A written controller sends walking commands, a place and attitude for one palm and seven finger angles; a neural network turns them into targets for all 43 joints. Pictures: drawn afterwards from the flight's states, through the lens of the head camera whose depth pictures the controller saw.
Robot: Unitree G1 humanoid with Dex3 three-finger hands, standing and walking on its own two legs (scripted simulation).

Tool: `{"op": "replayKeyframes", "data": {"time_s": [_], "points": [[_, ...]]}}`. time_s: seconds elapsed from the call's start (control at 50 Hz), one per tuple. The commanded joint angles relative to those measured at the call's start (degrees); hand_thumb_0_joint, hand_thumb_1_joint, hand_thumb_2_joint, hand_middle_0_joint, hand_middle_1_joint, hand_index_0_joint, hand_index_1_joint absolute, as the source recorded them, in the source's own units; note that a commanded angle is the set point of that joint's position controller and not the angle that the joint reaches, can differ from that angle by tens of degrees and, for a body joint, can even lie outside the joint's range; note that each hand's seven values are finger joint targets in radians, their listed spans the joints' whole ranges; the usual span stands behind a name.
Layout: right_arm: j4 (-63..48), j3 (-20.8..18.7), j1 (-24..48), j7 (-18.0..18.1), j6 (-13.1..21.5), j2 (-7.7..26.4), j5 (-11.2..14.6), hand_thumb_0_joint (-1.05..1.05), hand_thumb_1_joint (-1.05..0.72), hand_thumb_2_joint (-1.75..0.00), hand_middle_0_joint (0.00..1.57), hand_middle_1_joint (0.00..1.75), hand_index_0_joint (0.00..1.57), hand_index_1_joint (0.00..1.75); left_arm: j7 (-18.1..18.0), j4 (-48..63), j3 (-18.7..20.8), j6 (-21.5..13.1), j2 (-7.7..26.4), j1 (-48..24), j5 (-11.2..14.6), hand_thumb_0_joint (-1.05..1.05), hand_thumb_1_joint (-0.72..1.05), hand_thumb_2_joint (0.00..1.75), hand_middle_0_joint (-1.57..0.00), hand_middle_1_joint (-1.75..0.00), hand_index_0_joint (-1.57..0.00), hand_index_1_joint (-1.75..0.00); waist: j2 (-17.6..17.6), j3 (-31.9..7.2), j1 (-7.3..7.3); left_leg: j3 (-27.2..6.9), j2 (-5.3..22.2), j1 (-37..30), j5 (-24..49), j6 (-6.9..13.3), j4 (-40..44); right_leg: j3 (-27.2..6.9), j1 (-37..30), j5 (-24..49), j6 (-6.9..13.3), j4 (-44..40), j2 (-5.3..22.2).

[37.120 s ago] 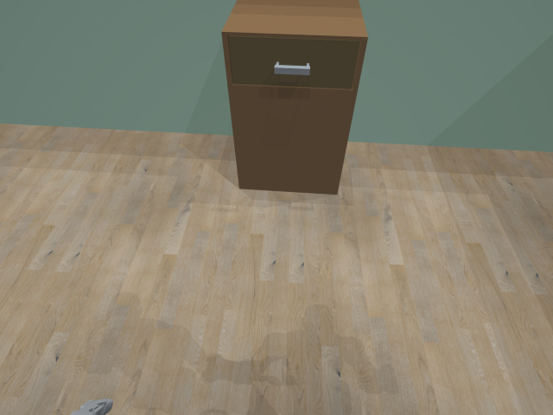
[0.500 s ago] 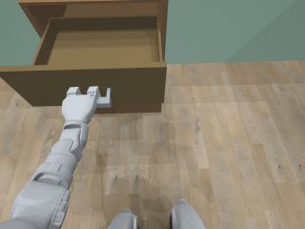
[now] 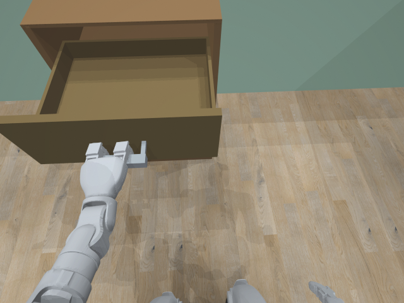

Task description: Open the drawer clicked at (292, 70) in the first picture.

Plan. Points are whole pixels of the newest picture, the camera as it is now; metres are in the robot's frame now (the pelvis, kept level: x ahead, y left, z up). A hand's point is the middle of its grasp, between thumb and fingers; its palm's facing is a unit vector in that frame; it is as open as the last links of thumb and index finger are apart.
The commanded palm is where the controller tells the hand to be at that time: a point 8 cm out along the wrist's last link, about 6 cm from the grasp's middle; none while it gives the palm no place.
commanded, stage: pull the drawer open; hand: left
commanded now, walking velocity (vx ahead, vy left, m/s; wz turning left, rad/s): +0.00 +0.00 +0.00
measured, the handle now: (118, 153) +0.43 +0.19 -0.03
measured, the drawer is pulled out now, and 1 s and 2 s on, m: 0.30 0.30 0.30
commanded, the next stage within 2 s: none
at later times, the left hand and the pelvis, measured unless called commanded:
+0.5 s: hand (114, 178) +0.38 +0.20 -0.05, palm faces -0.07 -0.04 -1.00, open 5.7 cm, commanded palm +0.36 +0.19 +0.00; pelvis +0.00 -0.01 -0.01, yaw +3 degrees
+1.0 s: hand (114, 179) +0.38 +0.20 -0.05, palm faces -0.04 -0.04 -1.00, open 5.7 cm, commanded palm +0.35 +0.20 +0.00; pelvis -0.05 -0.01 -0.02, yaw +2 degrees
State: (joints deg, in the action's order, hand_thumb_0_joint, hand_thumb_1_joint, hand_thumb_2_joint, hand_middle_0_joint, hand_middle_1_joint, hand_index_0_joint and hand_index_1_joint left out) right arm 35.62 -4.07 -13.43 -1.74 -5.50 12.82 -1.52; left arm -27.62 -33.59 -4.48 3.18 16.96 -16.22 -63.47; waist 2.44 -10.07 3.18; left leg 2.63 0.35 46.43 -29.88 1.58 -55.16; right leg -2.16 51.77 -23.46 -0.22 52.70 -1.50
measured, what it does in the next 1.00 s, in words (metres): shifts its weight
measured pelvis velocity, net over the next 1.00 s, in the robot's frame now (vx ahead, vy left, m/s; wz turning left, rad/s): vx -0.05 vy -0.01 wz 0.04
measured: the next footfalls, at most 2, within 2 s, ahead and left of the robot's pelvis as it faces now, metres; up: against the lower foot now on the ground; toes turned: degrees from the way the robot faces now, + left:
none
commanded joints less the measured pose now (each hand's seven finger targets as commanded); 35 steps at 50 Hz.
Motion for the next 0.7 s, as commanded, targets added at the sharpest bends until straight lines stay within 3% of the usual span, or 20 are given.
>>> {"op": "replayKeyframes", "data": {"time_s": [0.0,0.04,0.06,0.1,0.14,0.18,0.24,0.26,0.3,0.36,0.38,0.42,0.54,0.56,0.68], "points": [[-1.7,-2.8,-5.3,1.8,1.4,8.4,-1.1,0.0,-0.9,-0.9,0.2,0.3,0.2,0.3,-4.7,7.0,2.4,-1.8,8.3,-19.9,-2.4,0.0,0.9,0.9,-0.4,-1.35,-0.4,-1.35,0.5,-22.4,0.79,-2.3,-0.1,-13.4,39.0,-0.9,1.5,3.7,-14.0,30.1,2.4,-0.2,-0.5],[-1.6,-2.8,-5.1,1.9,1.4,8.2,-1.3,0.0,-0.9,-0.9,0.2,0.3,0.2,0.3,-5.5,4.9,3.0,-2.1,8.5,-19.9,-3.1,0.0,0.9,0.9,-0.4,-1.35,-0.4,-1.35,1.1,-22.9,-0.2,-2.1,-0.5,-13.1,38.3,-1.0,1.5,3.7,-14.0,29.5,2.7,0.0,-0.6],[-1.4,-2.9,-5.5,1.8,1.4,8.3,-1.2,0.0,-0.9,-0.9,0.2,0.3,0.2,0.3,-5.9,5.2,3.1,-1.8,8.6,-20.4,-3.1,0.0,0.9,0.9,-0.4,-1.35,-0.4,-1.35,0.8,-23.4,-0.32,-2.4,-0.4,-14.1,41.3,-1.1,1.4,3.8,-14.4,31.1,2.8,0.2,-0.6],[-1.2,-3.1,-6.1,1.6,0.9,8.1,-1.2,0.0,-0.9,-0.9,0.2,0.3,0.2,0.3,-6.0,5.0,1.1,-0.8,6.1,-21.4,-2.7,0.0,0.9,0.9,-0.4,-1.35,-0.4,-1.35,1.9,-25.6,-0.02,-3.0,-0.1,-16.9,49.4,-1.4,0.6,4.1,-14.5,35.0,2.5,0.8,-0.4],[-0.9,-3.3,-6.4,1.4,0.2,8.1,-1.2,0.0,-0.9,-0.9,0.2,0.3,0.2,0.3,-5.2,4.7,0.2,0.4,5.1,-22.7,-1.9,0.0,0.9,0.9,-0.4,-1.35,-0.4,-1.35,-0.1,-26.8,0.4,-3.4,0.2,-17.8,52.3,-1.2,0.3,4.1,-15.6,37.0,2.1,0.6,-0.3],[-1.0,-3.3,-6.0,1.6,-0.3,8.0,-1.0,0.0,-0.9,-0.9,0.2,0.3,0.2,0.3,-4.3,4.8,-0.2,0.8,5.3,-24.3,-1.4,0.0,0.9,0.9,-0.4,-1.35,-0.4,-1.35,-0.6,-27.4,0.54,-3.2,0.0,-17.6,47.8,-1.0,0.9,3.9,-16.5,35.1,2.1,-0.1,-0.4],[-1.2,-2.9,-5.0,2.1,-0.3,7.5,-0.8,0.0,-0.9,-0.9,0.2,0.3,0.2,0.3,-3.5,2.5,-2.1,-0.5,3.2,-25.4,-1.4,0.0,0.9,0.9,-0.4,-1.35,-0.4,-1.35,-2.1,-23.4,1.08,-2.6,-0.7,-14.9,38.9,-0.6,2.3,4.1,-16.4,30.7,2.5,-1.8,-0.5],[-1.1,-2.9,-5.3,2.3,-0.1,7.7,-0.8,0.0,-0.9,-0.9,0.2,0.3,0.2,0.3,-3.4,1.9,-0.1,-1.0,5.2,-24.9,-1.5,0.0,0.9,0.9,-0.4,-1.35,-0.4,-1.35,-2.9,-23.1,0.71,-2.8,-0.5,-14.9,41.0,-0.5,2.4,4.0,-16.6,31.9,2.6,-1.6,-0.5],[-1.1,-2.8,-5.8,2.5,-0.1,7.5,-1.0,0.0,-0.9,-0.9,0.2,0.3,0.2,0.3,-2.9,1.1,0.0,-2.1,5.3,-25.1,-1.6,0.0,0.9,0.9,-0.4,-1.35,-0.4,-1.35,-4.1,-24.1,0.59,-2.5,-0.7,-13.6,43.2,-0.3,1.7,3.8,-18.0,35.4,2.4,-0.7,-0.2],[-0.9,-2.9,-5.7,2.6,0.0,7.6,-1.3,0.0,-0.9,-0.9,0.2,0.3,0.2,0.3,-2.8,1.4,2.4,-4.1,8.3,-26.8,-2.1,0.0,0.9,0.9,-0.4,-1.35,-0.4,-1.35,-2.1,-26.3,-0.29,-2.2,-1.0,-12.7,41.4,-0.3,1.2,3.2,-18.4,35.0,2.6,-0.1,-0.1],[-0.9,-2.8,-5.6,2.5,0.0,7.3,-1.3,0.0,-0.9,-0.9,0.2,0.3,0.2,0.3,-2.9,0.4,1.4,-4.5,7.1,-27.2,-2.3,0.0,0.9,0.9,-0.4,-1.35,-0.4,-1.35,-0.4,-25.4,0.09,-2.0,-1.1,-12.8,39.9,-0.4,1.1,3.2,-17.1,33.5,2.7,-0.2,-0.2],[-0.5,-2.8,-5.5,2.4,0.3,7.2,-1.2,0.0,-0.9,-0.9,0.2,0.3,0.2,0.3,-3.3,-1.7,1.5,-5.7,6.9,-27.9,-2.8,0.0,0.9,0.9,-0.4,-1.35,-0.4,-1.35,-1.4,-23.8,0.3,-2.1,-1.3,-11.0,36.3,-0.4,1.0,3.5,-15.4,30.3,2.9,0.0,-0.4],[0.2,-3.4,-6.8,1.9,0.6,7.4,-1.6,0.0,-0.9,-0.9,0.2,0.3,0.2,0.3,-4.8,-2.6,2.4,-6.6,7.6,-32.0,-2.6,0.0,0.9,0.9,-0.4,-1.35,-0.4,-1.35,-0.3,-28.7,0.41,-1.8,-1.5,-10.0,37.7,-0.3,-0.1,3.3,-16.6,32.4,2.8,1.4,-0.3],[0.4,-3.4,-6.7,2.0,0.5,7.7,-1.6,0.0,-0.9,-0.9,0.2,0.3,0.2,0.3,-4.9,-3.9,3.7,-6.4,9.2,-32.0,-2.7,0.0,0.9,0.9,-0.4,-1.35,-0.4,-1.35,-1.0,-28.8,0.42,-1.8,-1.5,-9.3,35.9,-0.3,-0.3,3.1,-16.4,31.2,2.8,1.2,-0.5],[1.1,-3.3,-6.6,2.1,1.2,8.3,-1.0,0.0,-0.9,-0.9,0.2,0.3,0.2,0.3,-5.2,-8.0,2.5,-6.5,9.3,-36.5,-2.1,0.0,0.9,0.9,-0.4,-1.35,-0.4,-1.35,-0.4,-25.9,1.35,-1.8,-1.9,-6.5,24.8,-0.1,1.5,3.4,-13.4,21.1,3.0,0.0,-0.6]]}}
